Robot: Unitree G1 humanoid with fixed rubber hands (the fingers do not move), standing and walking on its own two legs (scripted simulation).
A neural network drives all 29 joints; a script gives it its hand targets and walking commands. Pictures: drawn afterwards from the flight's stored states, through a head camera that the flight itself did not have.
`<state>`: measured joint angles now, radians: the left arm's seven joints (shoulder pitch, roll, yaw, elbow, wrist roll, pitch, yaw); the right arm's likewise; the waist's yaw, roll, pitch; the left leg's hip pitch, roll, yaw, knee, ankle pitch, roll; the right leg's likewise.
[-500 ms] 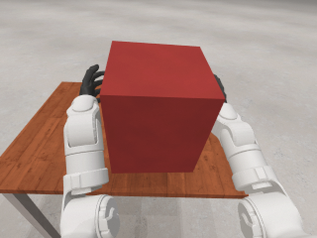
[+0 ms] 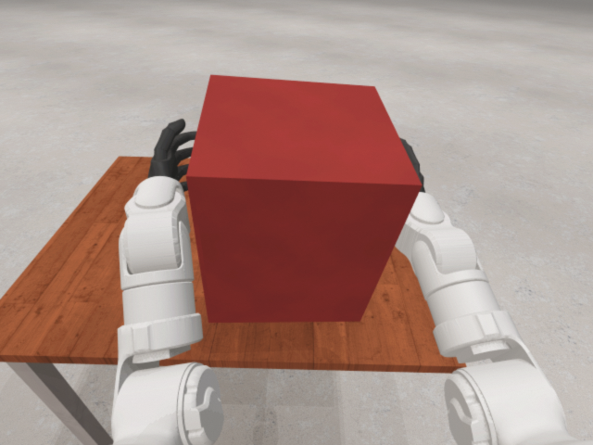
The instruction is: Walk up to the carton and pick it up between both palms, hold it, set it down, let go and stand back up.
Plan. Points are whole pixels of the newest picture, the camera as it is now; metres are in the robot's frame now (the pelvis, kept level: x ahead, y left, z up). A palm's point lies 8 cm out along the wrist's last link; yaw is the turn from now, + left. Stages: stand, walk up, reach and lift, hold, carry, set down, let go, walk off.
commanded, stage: hold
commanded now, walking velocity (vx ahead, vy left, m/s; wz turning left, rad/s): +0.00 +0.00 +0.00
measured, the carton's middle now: (290, 206) +0.37 +0.01 +0.19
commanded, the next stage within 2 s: none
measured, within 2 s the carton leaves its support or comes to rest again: neither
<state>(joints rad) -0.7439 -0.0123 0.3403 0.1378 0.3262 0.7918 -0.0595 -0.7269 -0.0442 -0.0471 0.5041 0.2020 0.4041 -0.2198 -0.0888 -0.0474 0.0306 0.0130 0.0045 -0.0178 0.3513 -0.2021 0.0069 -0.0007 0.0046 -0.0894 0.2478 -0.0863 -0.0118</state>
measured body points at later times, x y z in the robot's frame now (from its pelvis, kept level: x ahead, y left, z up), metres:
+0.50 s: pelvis +0.00 +0.00 +0.00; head -0.05 +0.02 +0.45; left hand +0.38 +0.16 +0.24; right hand +0.38 -0.15 +0.21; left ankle +0.01 +0.11 -0.75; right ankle +0.05 -0.11 -0.75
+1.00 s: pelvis +0.00 +0.00 +0.00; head -0.05 +0.02 +0.45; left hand +0.38 +0.16 +0.24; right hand +0.38 -0.15 +0.21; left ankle +0.01 +0.11 -0.75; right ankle +0.05 -0.11 -0.75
